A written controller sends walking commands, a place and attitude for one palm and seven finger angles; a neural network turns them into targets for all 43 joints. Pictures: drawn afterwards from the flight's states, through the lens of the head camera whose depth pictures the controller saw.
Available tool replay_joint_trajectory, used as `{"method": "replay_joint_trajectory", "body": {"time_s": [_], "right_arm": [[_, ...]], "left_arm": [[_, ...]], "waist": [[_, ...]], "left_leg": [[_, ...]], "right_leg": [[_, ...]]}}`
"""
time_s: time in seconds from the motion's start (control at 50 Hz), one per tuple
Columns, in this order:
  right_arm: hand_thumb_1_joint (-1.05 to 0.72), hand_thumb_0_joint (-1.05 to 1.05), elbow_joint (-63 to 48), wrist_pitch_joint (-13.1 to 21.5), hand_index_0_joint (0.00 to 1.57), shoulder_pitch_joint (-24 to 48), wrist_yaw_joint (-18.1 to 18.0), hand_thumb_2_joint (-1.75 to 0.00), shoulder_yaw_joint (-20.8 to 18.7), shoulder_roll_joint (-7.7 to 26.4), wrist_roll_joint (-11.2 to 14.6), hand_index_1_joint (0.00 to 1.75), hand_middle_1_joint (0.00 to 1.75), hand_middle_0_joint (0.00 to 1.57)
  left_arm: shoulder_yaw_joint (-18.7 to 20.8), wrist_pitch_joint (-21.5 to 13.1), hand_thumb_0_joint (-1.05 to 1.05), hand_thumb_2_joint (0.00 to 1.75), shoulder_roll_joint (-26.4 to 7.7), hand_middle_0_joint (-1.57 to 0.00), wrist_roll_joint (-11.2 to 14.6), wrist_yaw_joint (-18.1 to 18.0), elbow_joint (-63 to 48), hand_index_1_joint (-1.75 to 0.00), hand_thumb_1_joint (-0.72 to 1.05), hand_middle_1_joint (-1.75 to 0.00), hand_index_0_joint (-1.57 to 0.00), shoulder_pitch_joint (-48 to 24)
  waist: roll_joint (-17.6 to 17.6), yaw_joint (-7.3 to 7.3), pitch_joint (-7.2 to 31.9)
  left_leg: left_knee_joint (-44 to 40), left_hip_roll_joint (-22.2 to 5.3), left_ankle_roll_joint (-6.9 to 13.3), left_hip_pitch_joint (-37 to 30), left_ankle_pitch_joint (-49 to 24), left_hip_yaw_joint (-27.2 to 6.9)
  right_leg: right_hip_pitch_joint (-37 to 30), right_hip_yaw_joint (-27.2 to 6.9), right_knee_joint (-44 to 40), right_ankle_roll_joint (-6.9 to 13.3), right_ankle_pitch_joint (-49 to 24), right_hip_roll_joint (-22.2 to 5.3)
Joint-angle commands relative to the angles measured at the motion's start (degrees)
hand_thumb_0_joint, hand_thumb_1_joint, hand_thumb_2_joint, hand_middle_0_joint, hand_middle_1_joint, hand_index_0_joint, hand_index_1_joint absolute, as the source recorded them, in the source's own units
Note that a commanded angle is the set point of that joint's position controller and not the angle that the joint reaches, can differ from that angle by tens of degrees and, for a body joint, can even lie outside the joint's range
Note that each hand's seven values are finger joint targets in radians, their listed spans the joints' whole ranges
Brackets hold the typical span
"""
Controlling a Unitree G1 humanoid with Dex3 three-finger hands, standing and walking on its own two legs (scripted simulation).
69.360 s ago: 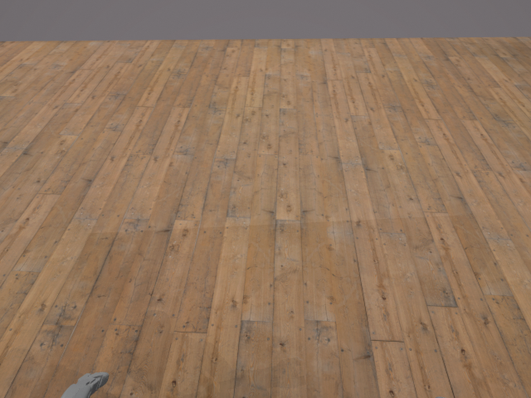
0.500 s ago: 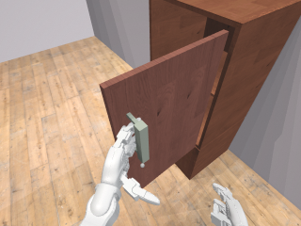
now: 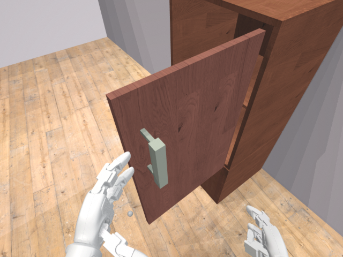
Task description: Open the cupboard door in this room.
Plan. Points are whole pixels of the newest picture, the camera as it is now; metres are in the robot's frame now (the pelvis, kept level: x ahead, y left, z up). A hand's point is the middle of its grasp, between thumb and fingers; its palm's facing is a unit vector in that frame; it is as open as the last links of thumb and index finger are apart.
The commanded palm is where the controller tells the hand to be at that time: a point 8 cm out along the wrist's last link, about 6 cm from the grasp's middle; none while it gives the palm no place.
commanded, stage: slide the hand sideways off the handle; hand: left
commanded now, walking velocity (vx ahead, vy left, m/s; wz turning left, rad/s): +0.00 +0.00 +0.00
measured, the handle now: (153, 159) +0.30 +0.07 +0.10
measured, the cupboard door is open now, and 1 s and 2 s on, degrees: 92 92 92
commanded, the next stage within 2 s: draw the hand back to the body in 0.34 s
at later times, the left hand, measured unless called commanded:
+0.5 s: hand (118, 229) +0.16 +0.11 +0.10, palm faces -0.04 -1.00 -0.05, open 16.3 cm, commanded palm +0.13 +0.18 +0.11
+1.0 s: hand (72, 215) +0.16 +0.18 +0.14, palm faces +0.05 -0.98 -0.20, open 16.0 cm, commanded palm +0.13 +0.23 +0.15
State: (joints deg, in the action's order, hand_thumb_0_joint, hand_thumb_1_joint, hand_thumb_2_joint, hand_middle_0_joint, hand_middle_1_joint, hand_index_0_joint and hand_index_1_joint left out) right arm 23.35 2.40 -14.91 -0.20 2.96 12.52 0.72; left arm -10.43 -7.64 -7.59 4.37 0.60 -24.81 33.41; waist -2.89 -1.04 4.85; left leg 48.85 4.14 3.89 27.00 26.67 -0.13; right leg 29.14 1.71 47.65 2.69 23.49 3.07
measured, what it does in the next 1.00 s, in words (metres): stands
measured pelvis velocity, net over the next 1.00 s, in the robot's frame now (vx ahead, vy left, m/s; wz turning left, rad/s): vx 0.00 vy -0.01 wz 0.02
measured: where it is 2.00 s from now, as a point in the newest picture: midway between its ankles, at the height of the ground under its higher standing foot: outside the picture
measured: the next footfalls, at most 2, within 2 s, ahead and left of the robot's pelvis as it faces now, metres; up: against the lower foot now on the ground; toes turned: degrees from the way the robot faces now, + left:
none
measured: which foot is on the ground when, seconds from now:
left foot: down 0.00-1.00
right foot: down 0.00-1.00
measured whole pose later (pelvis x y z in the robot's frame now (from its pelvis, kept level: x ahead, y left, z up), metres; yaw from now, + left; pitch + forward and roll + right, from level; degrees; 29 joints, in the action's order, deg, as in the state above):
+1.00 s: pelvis +0.00 -0.01 +0.01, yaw +1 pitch +1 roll -2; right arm 29.4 11.4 -14.4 -5.1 3.2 13.8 2.5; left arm 8.1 -3.0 -17.3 12.1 9.1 -27.3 33.2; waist -3.9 -3.2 4.6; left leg 44.8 3.2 3.3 20.9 24.7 -2.2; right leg 21.5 3.4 41.0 3.2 20.7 4.0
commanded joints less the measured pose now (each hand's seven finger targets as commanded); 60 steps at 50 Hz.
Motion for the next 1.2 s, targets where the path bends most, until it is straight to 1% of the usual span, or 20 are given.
{"method": "replay_joint_trajectory", "body": {"time_s": [0.0, 0.1, 0.16, 0.22, 0.28, 0.34, 0.42, 0.46, 0.52, 0.6, 0.66, 0.74, 0.82, 0.92, 0.94, 0.96, 0.98, 1.1, 1.12, 1.18], "right_arm": [[-0.90, 0.00, -10.76, 4.46, 0.20, 4.80, -0.69, -0.90, -2.71, 5.63, 0.40, 0.30, 0.30, 0.20], [-0.90, 0.00, -10.39, 6.05, 0.20, 3.63, -1.37, -0.90, -2.96, 6.26, 0.64, 0.30, 0.30, 0.20], [-0.90, 0.00, -10.53, 6.81, 0.20, 3.64, -1.78, -0.90, -3.13, 6.27, 0.77, 0.30, 0.30, 0.20], [-0.90, 0.00, -10.23, 7.26, 0.20, 4.07, -2.06, -0.90, -3.23, 6.41, 0.97, 0.30, 0.30, 0.20], [-0.90, 0.00, -10.26, 7.33, 0.20, 4.29, -2.38, -0.90, -3.31, 6.27, 1.18, 0.30, 0.30, 0.20], [-0.90, 0.00, -10.56, 8.32, 0.20, 4.52, -2.57, -0.90, -3.30, 6.49, 1.31, 0.30, 0.30, 0.20], [-0.90, 0.00, -9.78, 9.09, 0.20, 4.15, -2.98, -0.90, -3.29, 6.76, 1.21, 0.30, 0.30, 0.20], [-0.90, 0.00, -9.63, 9.13, 0.20, 4.56, -3.13, -0.90, -3.28, 6.61, 1.43, 0.30, 0.30, 0.20], [-0.90, 0.00, -8.86, 8.95, 0.20, 4.91, -3.58, -0.90, -3.14, 6.35, 1.53, 0.30, 0.30, 0.20], [-0.90, 0.00, -8.29, 9.75, 0.20, 5.96, -3.76, -0.90, -2.52, 6.18, 2.11, 0.30, 0.30, 0.20], [-0.90, 0.00, -7.33, 10.58, 0.20, 6.50, -4.07, -0.90, -2.47, 6.56, 2.37, 0.30, 0.30, 0.20], [-0.90, 0.00, -6.02, 11.64, 0.20, 6.83, -4.37, -0.90, -2.36, 6.77, 2.46, 0.30, 0.30, 0.20], [-0.90, 0.00, -5.28, 12.59, 0.20, 7.45, -4.56, -0.90, -2.30, 6.98, 2.51, 0.30, 0.30, 0.20], [-0.90, 0.00, -4.02, 13.73, 0.20, 7.65, -4.51, -0.90, -2.06, 7.17, 2.67, 0.30, 0.30, 0.20], [-0.90, 0.00, -4.42, 12.51, 0.20, 7.66, -5.73, -0.90, -2.28, 6.13, 1.38, 0.30, 0.30, 0.20], [-0.90, 0.00, -3.69, 11.76, 0.20, 7.23, -6.10, -0.90, -2.07, 5.25, 0.82, 0.30, 0.30, 0.20], [-0.90, 0.00, -3.70, 11.32, 0.20, 7.11, -5.93, -0.90, -1.85, 5.45, 0.66, 0.30, 0.30, 0.20], [-0.90, 0.00, -1.95, 9.76, 0.20, 8.30, -5.42, -0.90, -1.68, 5.80, 0.04, 0.30, 0.30, 0.20], [-0.90, 0.00, -1.36, 9.76, 0.20, 8.75, -5.40, -0.90, -1.67, 6.03, -0.12, 0.30, 0.30, 0.20], [-0.90, 0.00, -0.69, 9.39, 0.20, 9.15, -5.17, -0.90, -1.89, 6.10, -0.16, 0.30, 0.30, 0.20]], "left_arm": [[4.16, -4.71, 0.00, 0.30, -2.28, -0.15, 1.81, 1.40, -15.01, -0.30, -0.50, -0.30, -0.15, 0.87], [6.26, -5.74, 0.00, 0.30, -4.49, -0.15, 3.83, 4.76, -15.55, -0.30, -0.50, -0.30, -0.15, 2.21], [7.68, -6.31, 0.00, 0.30, -5.01, -0.15, 5.03, 6.20, -14.94, -0.30, -0.50, -0.30, -0.15, 4.25], [10.51, -6.57, 0.00, 0.30, -6.78, -0.15, 6.12, 6.89, -14.17, -0.30, -0.50, -0.30, -0.15, 5.04], [12.72, -6.63, 0.00, 0.30, -7.56, -0.15, 7.10, 7.23, -13.34, -0.30, -0.50, -0.30, -0.15, 5.43], [10.71, -7.32, 0.00, 0.30, -6.01, -0.15, 7.74, 7.84, -14.61, -0.30, -0.50, -0.30, -0.15, 4.02], [11.17, -7.68, 0.00, 0.30, -7.14, -0.15, 7.88, 8.37, -13.22, -0.30, -0.50, -0.30, -0.15, 2.42], [14.23, -7.49, 0.00, 0.30, -9.80, -0.15, 7.94, 8.18, -14.01, -0.30, -0.50, -0.30, -0.15, 2.10], [17.85, -6.36, 0.00, 0.30, -12.47, -0.15, 8.08, 7.49, -13.89, -0.30, -0.50, -0.30, -0.15, 0.08], [18.15, -4.81, 0.00, 0.30, -10.79, -0.15, 10.52, 8.86, -13.52, -0.30, -0.50, -0.30, -0.15, -0.23], [19.67, -3.46, 0.00, 0.30, -11.65, -0.15, 12.23, 10.75, -12.04, -0.30, -0.50, -0.30, -0.15, 0.38], [21.50, -1.61, 0.00, 0.30, -13.46, -0.15, 12.57, 12.45, -11.95, -0.30, -0.50, -0.30, -0.15, -0.60], [22.93, -0.30, 0.00, 0.30, -14.45, -0.15, 12.86, 12.75, -13.73, -0.30, -0.50, -0.30, -0.15, -2.88], [25.15, 1.07, 0.00, 0.37, -15.40, -0.16, 13.66, 13.13, -13.76, -0.30, -0.32, -0.30, -0.16, -4.15], [25.04, 0.62, 0.00, 0.39, -21.51, -0.16, 4.18, 4.02, -18.81, -0.30, -0.29, -0.30, -0.16, -5.24], [23.46, 1.72, 0.00, 0.40, -16.75, -0.16, 3.37, 0.08, -15.86, -0.30, -0.26, -0.30, -0.16, -1.60], [21.14, 2.50, 0.00, 0.42, -14.10, -0.16, 2.79, -1.48, -14.87, -0.30, -0.22, -0.30, -0.16, -0.79], [23.20, 1.74, 0.00, 0.51, -17.13, -0.17, -0.90, -6.63, -18.55, -0.30, -0.01, -0.30, -0.17, -2.43], [23.95, 1.73, 0.00, 0.52, -17.84, -0.17, -1.13, -7.07, -18.02, -0.30, 0.02, -0.30, -0.17, -2.33], [24.50, 1.69, 0.00, 0.57, -17.78, -0.17, -1.49, -7.73, -17.90, -0.30, 0.13, -0.30, -0.17, -2.81]], "waist": [[3.37, -0.12, 6.54], [3.22, 0.83, 5.91], [4.16, 0.48, 6.26], [2.50, -0.13, 5.76], [4.66, -0.21, 5.48], [3.66, 0.35, 5.47], [5.75, 0.93, 4.93], [3.34, -0.08, 5.86], [3.21, -0.43, 5.73], [2.12, -0.54, 4.81], [5.00, -0.66, 3.81], [3.45, -0.84, 3.43], [1.08, -1.44, 2.68], [1.48, -1.82, 3.14], [2.12, -3.19, 0.83], [1.64, -2.16, -2.07], [2.26, -1.55, -3.60], [-4.17, -2.11, -0.05], [-4.34, -2.39, -0.16], [-0.22, -2.14, -0.10]], "left_leg": [[-7.10, -3.29, -2.85, 0.66, -15.95, -3.46], [-5.28, -2.97, -2.30, 2.91, -14.19, -3.33], [-4.44, -2.72, -2.13, 4.16, -13.00, -3.17], [-3.86, -2.51, -2.16, 5.36, -11.99, -2.96], [-3.37, -2.53, -2.09, 6.73, -10.57, -2.78], [-2.63, -2.51, -1.95, 6.43, -10.23, -2.75], [-1.38, -2.45, -1.80, 7.82, -8.36, -2.76], [-1.97, -2.45, -1.82, 7.39, -7.93, -2.53], [-2.15, -2.47, -1.75, 6.90, -7.75, -2.42], [-4.01, -2.61, -1.83, 4.65, -8.47, -2.65], [-4.87, -2.93, -1.74, 3.93, -9.14, -2.98], [-6.35, -3.00, -1.60, 1.65, -11.13, -3.16], [-8.77, -3.20, -1.60, -1.55, -12.78, -3.64], [-11.33, -3.49, -2.04, -4.26, -15.01, -4.52], [-13.65, -4.38, -1.78, -3.86, -12.99, -4.37], [-14.27, -4.21, -2.08, -3.97, -11.35, -4.17], [-14.84, -4.23, -2.19, -4.15, -10.27, -4.44], [-20.36, -4.83, -2.86, -10.32, -16.09, -5.74], [-21.04, -5.00, -3.13, -10.67, -17.50, -5.94], [-22.72, -5.59, -3.68, -12.94, -21.64, -6.44]], "right_leg": [[-5.42, -0.94, -5.43, -0.16, -14.73, -1.59], [-4.56, -1.81, -5.79, -0.57, -13.94, -1.77], [-4.88, -2.60, -5.93, -0.79, -12.84, -1.97], [-5.01, -3.47, -6.28, -0.63, -11.20, -2.17], [-5.35, -4.51, -7.06, -1.08, -9.54, -2.60], [-4.52, -4.90, -7.38, -1.34, -8.87, -2.83], [-4.37, -6.99, -9.06, -2.03, -6.26, -3.65], [-5.34, -7.42, -9.44, -1.76, -4.51, -3.97], [-6.63, -8.41, -10.90, -1.82, -3.15, -4.29], [-7.56, -7.29, -12.24, -2.08, -4.91, -4.27], [-8.50, -7.06, -13.39, -2.63, -6.61, -4.47], [-9.52, -6.31, -13.99, -2.53, -9.02, -4.39], [-9.58, -3.37, -13.77, -1.40, -9.09, -3.05], [-10.83, -0.71, -13.56, -0.96, -11.61, -1.85], [-12.16, -4.48, -16.51, -0.41, -9.06, -2.85], [-11.58, -4.66, -18.44, -0.34, -6.46, -3.37], [-11.13, -4.30, -19.07, -0.42, -5.06, -3.56], [-17.06, -2.16, -18.84, -0.02, -11.22, -3.10], [-18.16, -2.02, -19.09, 0.09, -12.15, -3.04], [-19.38, -1.62, -19.77, -0.25, -14.29, -2.76]]}}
